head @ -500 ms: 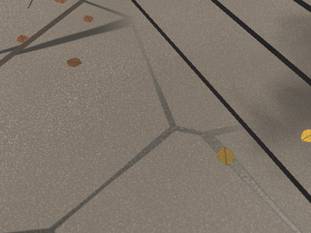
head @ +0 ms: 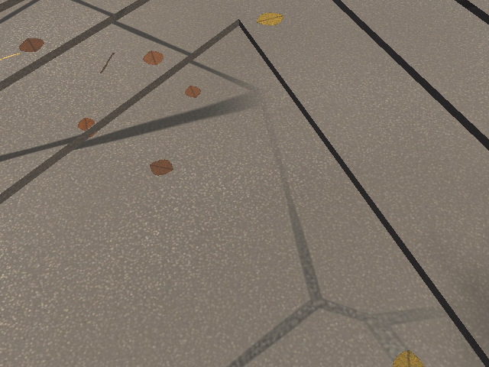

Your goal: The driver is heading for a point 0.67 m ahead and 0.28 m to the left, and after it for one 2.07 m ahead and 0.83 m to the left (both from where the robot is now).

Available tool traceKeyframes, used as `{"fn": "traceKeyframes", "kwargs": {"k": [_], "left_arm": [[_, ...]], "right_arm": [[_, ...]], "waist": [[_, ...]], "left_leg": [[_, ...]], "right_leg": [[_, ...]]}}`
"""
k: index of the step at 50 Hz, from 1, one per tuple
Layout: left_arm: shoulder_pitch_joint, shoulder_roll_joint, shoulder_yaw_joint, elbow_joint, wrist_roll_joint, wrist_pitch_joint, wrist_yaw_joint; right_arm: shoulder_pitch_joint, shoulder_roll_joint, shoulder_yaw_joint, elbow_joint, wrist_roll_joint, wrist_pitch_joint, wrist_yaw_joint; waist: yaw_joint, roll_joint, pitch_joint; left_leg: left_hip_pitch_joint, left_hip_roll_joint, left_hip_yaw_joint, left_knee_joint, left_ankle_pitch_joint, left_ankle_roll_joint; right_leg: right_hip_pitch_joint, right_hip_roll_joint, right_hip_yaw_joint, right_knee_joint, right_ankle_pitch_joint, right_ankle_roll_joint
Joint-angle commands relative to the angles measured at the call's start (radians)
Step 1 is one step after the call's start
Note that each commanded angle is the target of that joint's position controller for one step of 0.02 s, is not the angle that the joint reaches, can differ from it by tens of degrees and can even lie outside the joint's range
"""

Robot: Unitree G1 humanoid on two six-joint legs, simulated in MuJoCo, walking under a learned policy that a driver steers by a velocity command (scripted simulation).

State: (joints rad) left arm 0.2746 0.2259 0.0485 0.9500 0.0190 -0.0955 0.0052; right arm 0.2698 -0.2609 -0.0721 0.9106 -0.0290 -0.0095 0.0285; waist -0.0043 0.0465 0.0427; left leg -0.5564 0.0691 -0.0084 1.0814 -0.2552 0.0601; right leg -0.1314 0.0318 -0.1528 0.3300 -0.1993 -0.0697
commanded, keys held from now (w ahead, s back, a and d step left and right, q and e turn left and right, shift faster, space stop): w+q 0.90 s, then q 0.10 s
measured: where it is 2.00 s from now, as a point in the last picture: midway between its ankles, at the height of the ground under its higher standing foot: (186, 331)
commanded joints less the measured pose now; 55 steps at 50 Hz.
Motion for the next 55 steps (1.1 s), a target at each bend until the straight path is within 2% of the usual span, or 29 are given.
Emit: {"fn": "traceKeyframes", "kwargs": {"k": [1, 6, 10, 12, 13, 14, 15, 16, 17, 18, 19, 20, 21, 23, 26, 31, 36, 39, 40, 41, 42, 43, 44, 45, 46, 47, 49, 51, 55], "left_arm": [[0.021, 0.085, 0.018, -0.035, -0.002, -0.025, 0.004], [0.077, 0.108, 0.02, -0.014, 0.002, -0.021, 0.009], [0.144, 0.138, 0.026, 0.012, 0.007, -0.006, 0.017], [0.145, 0.163, 0.03, 0.015, 0.011, 0.006, 0.024], [0.144, 0.179, 0.035, 0.016, 0.013, 0.015, 0.026], [0.142, 0.192, 0.038, 0.013, 0.013, 0.027, 0.026], [0.133, 0.189, 0.036, -0.002, 0.01, 0.033, 0.023], [0.156, 0.094, 0.014, -0.064, -0.011, 0.028, 0.009], [0.094, 0.119, 0.023, -0.124, -0.007, 0.014, -0.004], [-0.026, 0.15, 0.029, -0.146, -0.001, 0.006, -0.007], [-0.029, 0.129, 0.02, -0.149, -0.01, -0.007, -0.01], [-0.009, 0.121, 0.021, -0.132, -0.006, -0.007, -0.007], [0.008, 0.119, 0.022, -0.13, 0.014, 0.009, -0.006], [0.033, 0.105, 0.021, -0.129, 0.032, 0.045, -0.013], [-0.044, 0.09, 0.019, -0.165, 0.03, 0.068, -0.02], [-0.246, 0.098, 0.014, -0.239, 0.025, 0.066, -0.024], [-0.377, 0.099, -0.001, -0.301, 0.013, 0.05, -0.033], [-0.333, 0.128, 0.002, -0.311, 0.006, 0.037, -0.03], [-0.259, 0.143, 0.007, -0.292, 0.003, 0.032, -0.024], [-0.145, 0.169, 0.019, -0.257, 0.002, 0.025, -0.013], [-0.005, 0.2, 0.031, -0.228, 0.009, 0.012, 0.0], [0.153, 0.276, 0.045, -0.228, 0.033, 0.008, 0.019], [0.09, 0.341, 0.059, -0.236, 0.041, 0.022, 0.017], [0.016, 0.238, 0.045, -0.25, 0.021, 0.033, 0.011], [-0.05, 0.157, 0.024, -0.263, 0.012, 0.033, 0.009], [-0.073, 0.122, 0.012, -0.257, 0.013, 0.03, 0.007], [-0.046, 0.115, 0.006, -0.232, 0.004, 0.014, 0.008], [-0.02, 0.125, 0.007, -0.216, -0.005, -0.003, 0.001], [-0.03, 0.144, 0.013, -0.21, -0.007, 0.012, 0.008]], "right_arm": [[-0.007, -0.005, -0.002, -0.057, -0.001, 0.009, 0.015], [-0.198, 0.014, 0.022, -0.127, 0.001, 0.002, 0.033], [-0.281, -0.012, 0.023, -0.17, -0.008, -0.001, 0.039], [-0.253, -0.025, 0.016, -0.171, -0.011, -0.002, 0.032], [-0.194, -0.039, 0.008, -0.157, -0.012, -0.004, 0.028], [-0.084, -0.06, -0.005, -0.124, -0.013, -0.011, 0.023], [0.081, -0.107, -0.028, -0.071, -0.023, -0.02, 0.011], [0.155, -0.231, -0.063, -0.069, -0.03, -0.021, -0.006], [0.141, -0.282, -0.072, -0.089, 0.003, -0.011, -0.008], [0.116, -0.255, -0.065, -0.073, 0.014, -0.002, -0.016], [0.065, -0.2, -0.052, -0.07, 0.019, -0.006, -0.024], [0.015, -0.156, -0.04, -0.076, 0.018, -0.011, -0.027], [-0.017, -0.129, -0.031, -0.08, 0.026, -0.018, -0.031], [-0.016, -0.114, -0.023, -0.084, 0.032, -0.039, -0.028], [0.04, -0.146, -0.03, -0.076, 0.032, -0.052, -0.024], [0.15, -0.15, -0.03, -0.065, 0.029, -0.05, -0.028], [0.216, -0.158, -0.029, -0.062, 0.019, -0.048, -0.038], [0.181, -0.182, -0.034, -0.078, 0.013, -0.047, -0.049], [0.142, -0.194, -0.037, -0.09, 0.012, -0.048, -0.049], [0.12, -0.205, -0.039, -0.098, 0.012, -0.051, -0.043], [0.107, -0.197, -0.037, -0.101, 0.019, -0.057, -0.032], [0.133, -0.107, -0.013, -0.135, 0.027, -0.065, -0.025], [0.264, -0.056, -0.004, -0.161, 0.051, -0.058, -0.027], [0.23, -0.137, -0.01, -0.121, 0.012, -0.039, -0.037], [0.159, -0.141, -0.015, -0.121, 0.008, -0.032, -0.028], [0.128, -0.124, -0.013, -0.125, 0.009, -0.026, -0.024], [0.132, -0.109, -0.015, -0.127, -0.005, 0.001, -0.014], [0.12, -0.095, -0.014, -0.142, -0.002, 0.017, -0.005], [0.005, -0.07, -0.001, -0.198, 0.0, 0.031, 0.015]], "waist": [[-0.019, -0.11, 0.017], [0.021, -0.114, 0.049], [0.045, -0.115, 0.061], [0.022, -0.134, 0.029], [-0.006, -0.147, -0.01], [-0.052, -0.142, -0.073], [-0.126, -0.085, -0.167], [-0.123, 0.109, -0.281], [-0.104, 0.157, -0.351], [-0.109, 0.023, -0.216], [-0.072, -0.014, -0.102], [-0.025, -0.057, -0.047], [0.01, -0.05, -0.029], [0.036, -0.032, -0.06], [0.023, -0.02, -0.039], [-0.049, 0.008, 0.005], [-0.09, 0.023, 0.01], [-0.051, 0.039, 0.007], [-0.012, 0.044, -0.012], [0.035, 0.029, -0.068], [0.109, -0.026, -0.154], [0.147, -0.15, -0.318], [0.036, -0.394, -0.368], [0.017, -0.191, -0.23], [0.012, -0.09, -0.102], [0.0, -0.056, -0.049], [-0.022, -0.13, -0.043], [-0.031, -0.154, -0.075], [-0.025, -0.178, -0.067]], "left_leg": [[-0.114, 0.042, -0.016, -0.031, 0.116, -0.02], [-0.075, 0.021, 0.06, -0.303, 0.255, -0.014], [-0.052, -0.012, 0.124, -0.421, 0.157, 0.037], [0.029, -0.067, 0.164, -0.449, 0.047, 0.076], [0.101, -0.105, 0.178, -0.463, -0.006, 0.1], [0.225, -0.147, 0.181, -0.506, -0.018, 0.127], [0.462, -0.14, 0.118, -0.582, 0.007, 0.165], [0.782, 0.148, -0.307, -0.623, -0.104, 0.275], [0.875, 0.302, -0.761, -0.796, -0.011, 0.371], [0.805, 0.261, -0.596, -0.805, 0.044, 0.332], [0.661, 0.229, -0.464, -0.81, 0.148, 0.295], [0.554, 0.167, -0.371, -0.821, 0.256, 0.247], [0.478, 0.118, -0.303, -0.831, 0.343, 0.224], [0.434, 0.076, -0.252, -0.837, 0.44, 0.222], [0.406, 0.047, -0.24, -0.869, 0.4, 0.216], [0.489, 0.042, -0.294, -0.878, 0.354, 0.186], [0.576, 0.052, -0.33, -0.809, 0.486, 0.175], [0.562, 0.067, -0.368, -0.754, 0.551, 0.136], [0.519, 0.056, -0.363, -0.705, 0.628, 0.112], [0.489, 0.025, -0.354, -0.591, 0.716, 0.09], [0.414, -0.044, -0.303, -0.386, 0.662, 0.065], [0.287, -0.108, -0.221, -0.093, 0.308, 0.048], [0.001, -0.243, -0.131, 0.118, -0.33, 0.026], [-0.071, -0.135, -0.132, 0.195, -0.241, 0.034], [-0.051, -0.106, -0.112, 0.171, -0.148, 0.023], [-0.021, -0.081, -0.097, 0.14, -0.114, 0.008], [0.038, -0.06, -0.07, 0.11, -0.124, -0.019], [0.037, -0.073, -0.053, 0.103, -0.103, -0.031], [-0.024, -0.057, -0.012, -0.045, 0.016, -0.055]], "right_leg": [[0.023, -0.281, 0.147, -0.197, 0.24, -0.097], [0.051, -0.262, 0.02, -0.185, 0.305, -0.078], [0.184, -0.304, -0.029, -0.119, 0.453, -0.065], [0.234, -0.31, -0.068, 0.001, 0.737, -0.049], [0.25, -0.31, -0.083, 0.114, 0.867, -0.044], [0.232, -0.305, -0.097, 0.286, 0.894, -0.035], [0.098, -0.283, -0.113, 0.537, 0.733, -0.003], [-0.284, -0.182, -0.121, 0.9, 0.168, 0.052], [-0.524, -0.007, 0.073, 1.106, -0.348, 0.084], [-0.624, -0.077, 0.175, 1.103, -0.246, 0.069], [-0.607, -0.118, 0.17, 1.019, -0.15, 0.062], [-0.546, -0.146, 0.172, 0.925, -0.115, 0.061], [-0.484, -0.157, 0.176, 0.873, -0.106, 0.071], [-0.42, -0.152, 0.172, 0.826, -0.099, 0.093], [-0.47, -0.144, 0.153, 0.729, -0.028, 0.122], [-0.584, -0.122, 0.163, 0.509, 0.135, 0.134], [-0.563, -0.069, 0.162, 0.337, 0.175, 0.111], [-0.417, -0.045, 0.179, 0.235, 0.127, 0.08], [-0.29, -0.023, 0.174, 0.202, 0.086, 0.064], [-0.131, 0.006, 0.159, 0.179, 0.055, 0.047], [0.078, -0.042, 0.192, 0.125, 0.065, 0.018], [0.304, -0.298, 0.448, 0.1, -0.161, -0.027], [0.427, -0.495, 0.926, -0.05, -0.204, -0.136], [0.288, -0.459, 0.895, -0.059, -0.326, -0.129], [0.144, -0.414, 0.705, -0.064, -0.176, -0.115], [0.063, -0.368, 0.55, -0.066, 0.083, -0.103], [-0.008, -0.316, 0.347, -0.048, 0.489, -0.087], [0.001, -0.306, 0.25, -0.032, 0.726, -0.097], [0.01, -0.292, 0.113, -0.049, 0.741, -0.101]]}}
Next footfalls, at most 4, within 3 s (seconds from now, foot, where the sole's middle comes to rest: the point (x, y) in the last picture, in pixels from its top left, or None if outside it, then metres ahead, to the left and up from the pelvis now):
0.30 left None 0.29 0.14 -0.78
0.84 right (228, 310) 0.66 0.11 -0.78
1.32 left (141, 321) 0.63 0.35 -0.78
1.78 right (211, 301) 0.68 0.16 -0.78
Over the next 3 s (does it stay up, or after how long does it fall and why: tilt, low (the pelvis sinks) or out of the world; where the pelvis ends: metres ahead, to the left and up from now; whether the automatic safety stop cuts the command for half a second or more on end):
stays up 0.58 0.19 0.00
